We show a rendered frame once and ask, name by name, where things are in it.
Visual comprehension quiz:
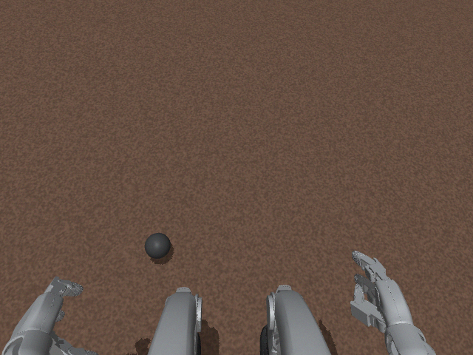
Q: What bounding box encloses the right robot hand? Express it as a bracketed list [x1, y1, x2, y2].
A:
[350, 251, 414, 334]

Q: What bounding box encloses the ball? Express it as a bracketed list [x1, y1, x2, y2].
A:
[145, 233, 171, 259]

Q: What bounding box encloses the left robot hand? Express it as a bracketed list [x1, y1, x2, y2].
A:
[11, 277, 99, 355]

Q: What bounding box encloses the right robot arm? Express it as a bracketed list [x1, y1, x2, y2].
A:
[384, 323, 436, 355]

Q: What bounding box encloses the left robot arm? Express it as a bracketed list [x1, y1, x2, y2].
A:
[1, 330, 52, 355]

